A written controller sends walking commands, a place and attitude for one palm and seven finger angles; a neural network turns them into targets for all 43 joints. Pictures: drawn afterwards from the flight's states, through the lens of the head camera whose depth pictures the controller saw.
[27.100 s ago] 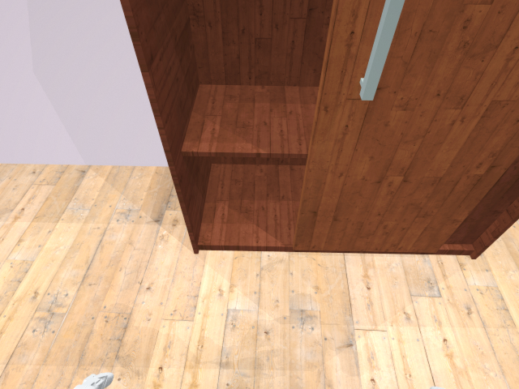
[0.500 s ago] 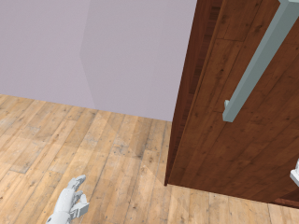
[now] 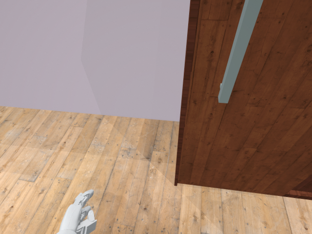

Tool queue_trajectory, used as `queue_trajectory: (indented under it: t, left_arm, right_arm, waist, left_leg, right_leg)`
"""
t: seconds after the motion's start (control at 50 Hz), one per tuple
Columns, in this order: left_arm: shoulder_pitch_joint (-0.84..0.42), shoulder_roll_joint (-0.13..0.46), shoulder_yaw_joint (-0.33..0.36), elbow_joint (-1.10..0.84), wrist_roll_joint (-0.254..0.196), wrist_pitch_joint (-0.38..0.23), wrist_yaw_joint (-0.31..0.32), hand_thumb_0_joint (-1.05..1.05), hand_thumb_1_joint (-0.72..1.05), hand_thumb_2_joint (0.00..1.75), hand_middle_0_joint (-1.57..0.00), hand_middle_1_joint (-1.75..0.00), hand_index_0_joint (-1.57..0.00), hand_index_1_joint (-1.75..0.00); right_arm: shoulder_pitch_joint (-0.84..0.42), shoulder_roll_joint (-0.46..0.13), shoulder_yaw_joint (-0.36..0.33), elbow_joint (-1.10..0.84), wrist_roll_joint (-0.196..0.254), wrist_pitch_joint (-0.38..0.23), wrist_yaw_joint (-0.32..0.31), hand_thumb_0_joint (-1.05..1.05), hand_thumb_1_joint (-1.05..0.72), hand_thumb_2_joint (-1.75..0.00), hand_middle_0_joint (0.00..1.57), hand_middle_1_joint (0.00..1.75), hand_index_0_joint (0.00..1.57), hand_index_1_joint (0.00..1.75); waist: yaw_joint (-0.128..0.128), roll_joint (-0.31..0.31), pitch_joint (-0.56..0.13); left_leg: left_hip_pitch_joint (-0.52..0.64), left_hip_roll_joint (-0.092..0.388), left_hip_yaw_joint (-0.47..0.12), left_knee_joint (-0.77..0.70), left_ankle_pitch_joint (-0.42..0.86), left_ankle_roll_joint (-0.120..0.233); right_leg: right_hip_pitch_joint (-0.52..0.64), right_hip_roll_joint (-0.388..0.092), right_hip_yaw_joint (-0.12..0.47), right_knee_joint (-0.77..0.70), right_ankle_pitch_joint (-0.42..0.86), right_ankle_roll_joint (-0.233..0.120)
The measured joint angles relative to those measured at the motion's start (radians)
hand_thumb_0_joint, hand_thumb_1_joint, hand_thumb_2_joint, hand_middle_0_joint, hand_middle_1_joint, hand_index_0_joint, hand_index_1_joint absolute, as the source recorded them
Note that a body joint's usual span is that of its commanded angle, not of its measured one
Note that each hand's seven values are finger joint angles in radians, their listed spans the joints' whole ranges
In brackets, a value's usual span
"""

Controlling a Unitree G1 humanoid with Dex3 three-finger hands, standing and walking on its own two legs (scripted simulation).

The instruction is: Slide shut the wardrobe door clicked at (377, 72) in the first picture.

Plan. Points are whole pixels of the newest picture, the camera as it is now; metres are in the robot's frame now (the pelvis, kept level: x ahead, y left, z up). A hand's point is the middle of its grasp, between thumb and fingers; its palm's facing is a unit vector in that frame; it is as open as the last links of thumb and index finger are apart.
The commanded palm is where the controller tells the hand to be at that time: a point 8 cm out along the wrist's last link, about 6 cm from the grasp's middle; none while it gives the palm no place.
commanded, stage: step back with the hand held close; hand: right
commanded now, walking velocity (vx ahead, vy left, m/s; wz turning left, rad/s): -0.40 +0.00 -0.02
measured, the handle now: (236, 47) +0.49 -0.18 +0.24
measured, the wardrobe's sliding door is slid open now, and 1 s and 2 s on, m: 0.00 0.00 0.00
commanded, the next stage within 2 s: stop stepping back and stand still in 0.58 s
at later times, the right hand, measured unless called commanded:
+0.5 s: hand out of the picture +0.13 -0.25 +0.19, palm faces +0.32 +0.85 -0.41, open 7.4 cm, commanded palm +0.07 -0.30 +0.19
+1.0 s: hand out of the picture +0.00 -0.32 +0.21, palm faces +0.43 +0.77 -0.47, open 7.4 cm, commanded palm -0.05 -0.34 +0.19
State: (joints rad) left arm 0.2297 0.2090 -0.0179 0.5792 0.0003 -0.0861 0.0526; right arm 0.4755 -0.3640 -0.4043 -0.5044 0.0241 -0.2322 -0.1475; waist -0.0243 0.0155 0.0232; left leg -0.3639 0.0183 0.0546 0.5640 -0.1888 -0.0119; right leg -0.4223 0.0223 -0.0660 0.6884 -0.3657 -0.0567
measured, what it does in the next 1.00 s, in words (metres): walks backwards: left foot, then right foot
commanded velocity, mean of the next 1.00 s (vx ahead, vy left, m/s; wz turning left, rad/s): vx -0.17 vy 0.02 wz -0.03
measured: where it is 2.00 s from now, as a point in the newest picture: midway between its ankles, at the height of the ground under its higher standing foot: outside the picture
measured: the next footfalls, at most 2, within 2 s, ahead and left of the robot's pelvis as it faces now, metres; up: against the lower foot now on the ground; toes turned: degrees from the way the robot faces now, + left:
left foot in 0.42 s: -0.10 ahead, +0.15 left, +0.00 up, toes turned +4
right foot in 0.62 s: -0.04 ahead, -0.08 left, +0.00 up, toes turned +4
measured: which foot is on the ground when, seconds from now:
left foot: down 0.00-0.06, up 0.08-0.40, down 0.42-0.62, up 0.64-0.98, down 1.00-1.00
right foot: down 0.00-0.44, up 0.46-0.60, down 0.62-0.98, up 1.00-1.00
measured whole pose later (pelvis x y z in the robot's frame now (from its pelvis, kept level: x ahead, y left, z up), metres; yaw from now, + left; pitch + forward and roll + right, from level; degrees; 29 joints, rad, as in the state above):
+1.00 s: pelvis -0.20 -0.05 +0.02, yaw +2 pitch -1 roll +1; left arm 0.28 0.16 -0.01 0.62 0.00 -0.09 0.04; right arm 0.53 -0.51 -0.49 -0.51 0.03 -0.18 -0.13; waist -0.01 0.05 -0.05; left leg -0.10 -0.04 0.09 0.38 -0.34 0.07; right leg -0.38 0.06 -0.05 0.51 -0.30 0.00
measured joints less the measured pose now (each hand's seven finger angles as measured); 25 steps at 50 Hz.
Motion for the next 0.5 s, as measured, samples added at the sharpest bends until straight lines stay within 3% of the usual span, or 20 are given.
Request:
queue_trajectory:
  t: [0.04,0.08,0.16,0.2,0.26,0.34,0.42,0.44,0.5]
  left_arm:
    - [0.002,0.005,0.000,0.007,0.001,-0.004,-0.002,0.02,0.90,0.90,-0.20,-0.30,-0.20,-0.30]
    - [0.005,0.009,0.003,0.006,0.003,-0.008,0.002,0.02,0.90,0.90,-0.20,-0.30,-0.20,-0.30]
    - [0.009,-0.013,0.020,0.028,0.019,-0.020,0.005,0.02,0.90,0.90,-0.20,-0.30,-0.20,-0.30]
    - [0.014,-0.026,0.021,0.042,0.023,-0.029,-0.001,0.02,0.90,0.90,-0.20,-0.30,-0.20,-0.30]
    - [0.010,-0.040,0.011,0.058,0.023,-0.044,-0.011,0.02,0.90,0.90,-0.20,-0.30,-0.20,-0.30]
    - [-0.014,-0.049,-0.001,0.067,0.027,-0.058,-0.017,0.02,0.90,0.90,-0.20,-0.30,-0.20,-0.30]
    - [-0.059,-0.052,-0.003,0.060,0.034,-0.053,-0.022,0.01,0.90,0.90,-0.20,-0.30,-0.20,-0.30]
    - [-0.073,-0.047,-0.003,0.057,0.032,-0.048,-0.022,0.01,0.90,0.90,-0.20,-0.30,-0.20,-0.30]
    - [-0.077,-0.034,0.002,0.073,0.015,-0.025,-0.017,0.01,0.90,0.90,-0.20,-0.30,-0.20,-0.30]
  right_arm:
    - [0.002,-0.012,0.000,-0.030,0.003,-0.009,-0.007,0.02,-0.89,-0.90,0.21,0.30,0.21,0.30]
    - [0.007,-0.032,-0.011,-0.056,0.002,-0.019,-0.010,0.02,-0.89,-0.90,0.21,0.30,0.21,0.30]
    - [0.001,-0.071,-0.054,-0.049,-0.012,-0.039,-0.003,0.02,-0.88,-0.90,0.21,0.30,0.22,0.30]
    - [0.006,-0.079,-0.075,-0.048,-0.006,-0.046,-0.004,0.02,-0.88,-0.90,0.21,0.30,0.22,0.30]
    - [0.029,-0.075,-0.091,-0.055,0.008,-0.058,-0.011,0.01,-0.89,-0.90,0.21,0.30,0.21,0.30]
    - [0.028,-0.059,-0.055,-0.046,0.019,-0.047,-0.004,0.01,-0.89,-0.90,0.21,0.30,0.21,0.30]
    - [0.011,-0.073,-0.024,-0.042,0.031,-0.029,0.011,0.01,-0.89,-0.90,0.21,0.30,0.21,0.30]
    - [0.008,-0.078,-0.020,-0.045,0.033,-0.031,0.016,0.02,-0.89,-0.90,0.21,0.30,0.21,0.30]
    - [0.032,-0.090,0.001,-0.067,0.037,-0.044,0.030,0.02,-0.89,-0.90,0.21,0.30,0.21,0.30]
  waist:
    - [0.009,0.012,0.012]
    - [0.018,0.015,0.024]
    - [0.033,0.005,0.027]
    - [0.029,-0.003,0.009]
    - [0.013,-0.005,-0.015]
    - [0.004,-0.007,-0.028]
    - [0.005,0.000,-0.016]
    - [0.006,-0.008,-0.005]
    - [0.010,-0.025,-0.003]
  left_leg:
    - [-0.008,0.003,0.004,0.006,0.006,-0.004]
    - [-0.023,-0.004,0.002,0.038,-0.021,-0.004]
    - [-0.051,-0.062,-0.060,0.315,-0.194,0.001]
    - [-0.026,-0.078,-0.061,0.370,-0.239,0.002]
    - [0.043,-0.075,-0.048,0.290,-0.283,0.001]
    - [0.150,-0.067,-0.040,0.060,-0.292,0.012]
    - [0.242,-0.054,-0.031,-0.188,-0.160,0.039]
    - [0.247,-0.055,-0.027,-0.216,-0.083,0.027]
    - [0.239,-0.060,-0.026,-0.169,-0.080,-0.017]
  right_leg:
    - [-0.007,0.004,0.004,-0.007,0.050,-0.004]
    - [-0.009,-0.002,0.001,-0.024,0.163,-0.035]
    - [-0.004,-0.009,0.019,-0.053,0.172,-0.058]
    - [-0.001,-0.021,0.026,-0.102,0.205,-0.054]
    - [-0.001,-0.043,0.015,-0.181,0.258,-0.049]
    - [-0.013,-0.056,0.005,-0.269,0.329,-0.042]
    - [-0.052,-0.053,-0.008,-0.283,0.377,-0.024]
    - [-0.067,-0.059,-0.008,-0.255,0.371,-0.015]
    - [-0.114,-0.045,0.048,0.005,0.123,0.050]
